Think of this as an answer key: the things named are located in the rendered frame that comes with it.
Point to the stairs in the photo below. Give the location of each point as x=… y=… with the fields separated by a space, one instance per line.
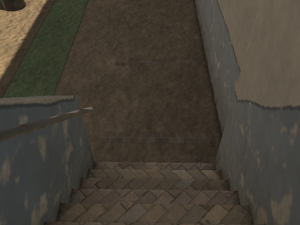
x=153 y=193

